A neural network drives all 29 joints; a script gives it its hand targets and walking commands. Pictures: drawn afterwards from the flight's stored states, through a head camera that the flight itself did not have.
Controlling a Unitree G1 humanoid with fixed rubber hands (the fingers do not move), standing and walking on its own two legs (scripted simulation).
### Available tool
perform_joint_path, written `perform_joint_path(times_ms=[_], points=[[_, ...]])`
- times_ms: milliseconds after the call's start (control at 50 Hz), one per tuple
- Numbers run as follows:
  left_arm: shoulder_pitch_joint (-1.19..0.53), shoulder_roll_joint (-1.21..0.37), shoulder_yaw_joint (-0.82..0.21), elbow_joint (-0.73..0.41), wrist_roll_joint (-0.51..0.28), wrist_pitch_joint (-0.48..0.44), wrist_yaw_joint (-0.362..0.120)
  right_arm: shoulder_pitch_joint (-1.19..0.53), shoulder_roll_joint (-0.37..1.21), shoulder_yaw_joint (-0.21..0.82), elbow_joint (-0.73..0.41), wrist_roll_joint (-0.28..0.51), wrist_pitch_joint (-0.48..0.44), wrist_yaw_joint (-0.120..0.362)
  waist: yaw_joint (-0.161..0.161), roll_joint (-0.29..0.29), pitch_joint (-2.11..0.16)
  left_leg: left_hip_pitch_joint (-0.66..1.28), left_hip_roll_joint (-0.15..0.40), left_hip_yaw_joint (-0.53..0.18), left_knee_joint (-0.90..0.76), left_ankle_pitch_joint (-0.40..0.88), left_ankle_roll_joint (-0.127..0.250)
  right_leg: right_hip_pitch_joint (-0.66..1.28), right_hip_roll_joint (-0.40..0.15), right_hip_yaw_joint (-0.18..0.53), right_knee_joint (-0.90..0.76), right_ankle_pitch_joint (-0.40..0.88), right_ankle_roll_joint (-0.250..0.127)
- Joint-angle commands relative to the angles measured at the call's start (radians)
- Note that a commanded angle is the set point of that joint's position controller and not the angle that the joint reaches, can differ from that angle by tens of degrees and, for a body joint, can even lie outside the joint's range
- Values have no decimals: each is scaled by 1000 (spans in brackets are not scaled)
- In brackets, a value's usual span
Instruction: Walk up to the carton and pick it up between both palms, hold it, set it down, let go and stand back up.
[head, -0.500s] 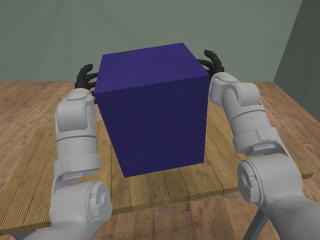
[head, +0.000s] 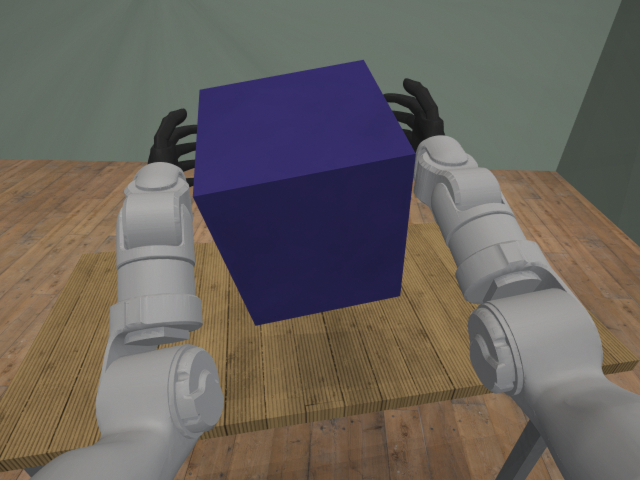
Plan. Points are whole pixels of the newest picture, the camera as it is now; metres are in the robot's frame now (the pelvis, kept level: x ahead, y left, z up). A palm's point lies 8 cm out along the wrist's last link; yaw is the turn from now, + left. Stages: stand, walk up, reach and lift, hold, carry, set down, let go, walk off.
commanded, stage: set down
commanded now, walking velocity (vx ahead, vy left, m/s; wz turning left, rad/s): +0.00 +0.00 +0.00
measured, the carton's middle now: (306, 199) +0.42 +0.01 +0.23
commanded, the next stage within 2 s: none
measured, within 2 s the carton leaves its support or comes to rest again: neither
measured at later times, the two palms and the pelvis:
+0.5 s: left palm (177, 209) +0.39 +0.17 +0.24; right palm (411, 175) +0.41 -0.13 +0.26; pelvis +0.01 -0.01 +0.00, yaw +0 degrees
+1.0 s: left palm (180, 221) +0.39 +0.17 +0.22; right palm (403, 182) +0.43 -0.13 +0.24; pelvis +0.01 -0.01 +0.00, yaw +0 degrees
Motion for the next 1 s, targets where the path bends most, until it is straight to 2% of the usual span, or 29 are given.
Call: perform_joint_path(times_ms=[0,60,80,140,180,200,240,280,300,320,340,380,400,420,440,460,480,540,580,600,640,680,700,760,820,840,900,940,980], points=[[-569,-401,-182,-116,-61,-73,-150,-567,454,101,-169,76,-126,140,77,-23,-182,318,-36,29,-13,299,-41,121,39,-136,-30,110,24],[-616,-444,-277,-169,-104,-85,-132,-608,450,96,-230,81,-171,145,32,16,-210,335,-26,21,-10,328,-64,105,51,-149,-26,110,15],[-675,-482,-339,-261,-123,-106,-113,-583,463,114,-229,101,-179,145,22,66,-247,351,-27,6,6,397,-83,119,57,-153,-16,155,10],[-633,-542,-437,-267,-159,-132,-79,-609,468,149,-262,114,-210,146,10,88,-270,401,-12,-10,34,482,-107,84,69,-169,-18,159,-6],[-612,-497,-380,-219,-124,-125,-67,-567,435,109,-156,87,-200,158,26,67,-194,359,-12,-7,15,400,-94,63,67,-163,-33,76,-5],[-597,-519,-366,-231,-120,-136,-62,-581,442,132,-208,91,-212,161,56,58,-240,370,-7,-6,17,408,-90,82,78,-169,-24,76,-12],[-579,-528,-409,-231,-145,-139,-51,-572,423,126,-180,83,-215,168,26,67,-245,370,-11,-11,19,408,-94,73,76,-165,-28,90,-11],[-554,-496,-355,-167,-129,-134,-47,-561,428,119,-148,70,-210,177,57,34,-173,340,-8,-9,3,354,-79,43,69,-169,-27,51,-13],[-569,-505,-335,-150,-118,-138,-49,-575,418,95,-123,56,-218,187,65,73,-173,339,-12,-3,-4,323,-82,24,67,-164,-31,10,-16],[-520,-500,-349,-169,-131,-137,-45,-595,422,140,-179,75,-226,187,89,23,-223,339,-10,-1,6,367,-73,53,77,-168,-26,54,-10],[-543,-512,-321,-143,-118,-130,-50,-597,416,110,-157,57,-218,190,91,33,-195,313,-11,-1,-9,291,-64,34,67,-162,-35,-8,-10],[-562,-483,-340,-215,-124,-141,-35,-575,455,162,-160,79,-222,194,106,26,-244,322,-18,7,15,368,-70,50,70,-155,-11,70,-1],[-543,-504,-336,-166,-107,-145,-33,-579,430,114,-114,61,-228,205,96,63,-210,329,-9,-4,-4,323,-77,30,73,-159,-25,26,-10],[-590,-524,-348,-191,-128,-153,-28,-610,432,128,-143,65,-236,198,85,46,-247,338,-10,-1,1,326,-72,-2,75,-164,-21,17,-8],[-592,-514,-361,-212,-137,-151,-21,-596,458,152,-169,71,-236,202,114,13,-270,331,-7,-4,11,356,-69,29,73,-164,-13,54,-7],[-601,-531,-376,-229,-146,-154,-18,-604,453,138,-154,66,-245,200,93,53,-256,359,-6,-6,21,403,-79,9,76,-170,-14,82,-10],[-539,-509,-336,-161,-122,-150,-20,-609,430,140,-152,64,-240,205,121,46,-218,312,-14,2,17,356,-72,2,71,-161,-20,33,-12],[-566,-516,-381,-208,-144,-159,-12,-553,438,112,-93,49,-235,208,84,57,-215,314,-15,-5,-2,300,-75,5,66,-160,-23,16,-8],[-545,-513,-352,-181,-122,-154,-14,-557,423,94,-76,40,-228,209,92,76,-171,300,-12,-13,-6,312,-74,-2,61,-163,-24,20,-13],[-527,-524,-354,-186,-120,-145,-15,-591,417,109,-126,44,-233,211,110,56,-203,308,-11,-6,1,324,-77,1,71,-163,-23,15,-17],[-525,-527,-355,-153,-146,-156,-21,-564,424,94,-112,32,-236,211,83,32,-190,318,-9,-9,3,341,-66,-15,65,-166,-28,36,-7],[-541,-514,-296,-147,-111,-155,-13,-559,408,85,-75,23,-232,222,119,42,-191,312,-8,-2,-3,311,-69,-26,62,-160,-30,-8,-12],[-559,-521,-329,-198,-128,-162,-9,-590,400,99,-112,40,-244,225,121,90,-247,325,-9,-6,11,374,-80,-6,66,-160,-16,30,-25],[-581,-555,-374,-195,-144,-179,8,-571,440,112,-93,36,-257,221,89,70,-297,369,-6,-10,46,432,-85,-42,71,-162,-20,73,-19],[-549,-510,-320,-200,-108,-180,8,-564,418,120,-72,38,-253,234,154,60,-207,305,-5,-2,21,395,-77,-24,68,-154,-15,36,-17],[-545,-538,-344,-158,-130,-185,6,-546,412,83,-38,14,-254,235,105,63,-231,335,-3,-13,24,409,-77,-41,64,-157,-23,48,-17],[-539,-545,-358,-218,-141,-192,15,-595,429,138,-119,41,-272,231,140,55,-285,358,-5,-4,54,500,-82,-13,69,-161,-12,131,-11],[-510,-549,-334,-121,-114,-179,8,-566,390,74,-59,16,-261,237,126,39,-193,329,4,-13,19,386,-77,-59,72,-165,-36,19,-28],[-502,-527,-281,-117,-89,-183,9,-567,403,80,-40,11,-257,248,157,61,-192,316,-7,7,8,363,-66,-52,56,-153,-33,11,-22]])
